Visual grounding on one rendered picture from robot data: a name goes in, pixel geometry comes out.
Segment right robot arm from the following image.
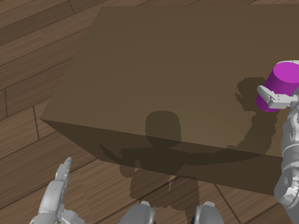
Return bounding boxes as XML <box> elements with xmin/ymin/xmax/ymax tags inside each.
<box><xmin>274</xmin><ymin>105</ymin><xmax>299</xmax><ymax>224</ymax></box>

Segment right robot hand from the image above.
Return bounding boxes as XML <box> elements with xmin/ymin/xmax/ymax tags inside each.
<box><xmin>257</xmin><ymin>60</ymin><xmax>299</xmax><ymax>109</ymax></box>

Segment can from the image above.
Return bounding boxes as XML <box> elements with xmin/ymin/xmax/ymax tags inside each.
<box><xmin>256</xmin><ymin>62</ymin><xmax>299</xmax><ymax>112</ymax></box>

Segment left robot arm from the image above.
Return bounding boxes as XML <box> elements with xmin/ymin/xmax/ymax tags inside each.
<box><xmin>30</xmin><ymin>213</ymin><xmax>58</xmax><ymax>224</ymax></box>

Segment left robot hand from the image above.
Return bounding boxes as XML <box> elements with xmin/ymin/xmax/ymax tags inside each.
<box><xmin>38</xmin><ymin>157</ymin><xmax>87</xmax><ymax>224</ymax></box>

